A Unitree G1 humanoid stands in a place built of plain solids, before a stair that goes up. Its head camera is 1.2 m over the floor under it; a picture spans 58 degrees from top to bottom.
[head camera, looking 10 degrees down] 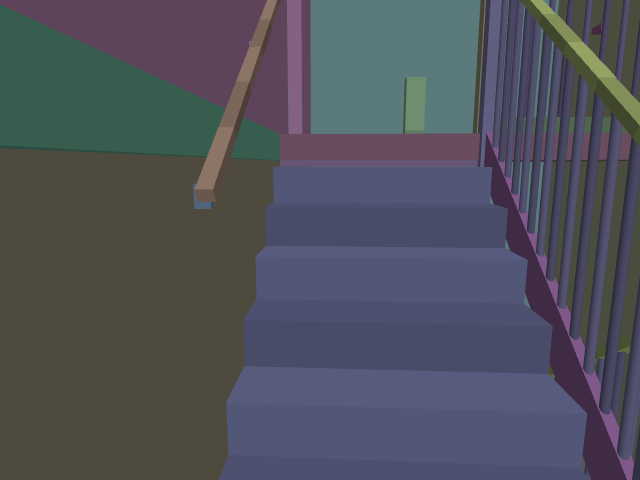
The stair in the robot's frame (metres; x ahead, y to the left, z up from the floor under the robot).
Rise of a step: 0.20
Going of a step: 0.27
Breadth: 1.20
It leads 3 degrees to the right of straight ahead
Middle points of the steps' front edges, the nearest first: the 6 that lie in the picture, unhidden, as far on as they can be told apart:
1.33 -0.28 0.39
1.60 -0.29 0.59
1.87 -0.31 0.79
2.14 -0.32 0.99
2.41 -0.34 1.18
2.68 -0.35 1.38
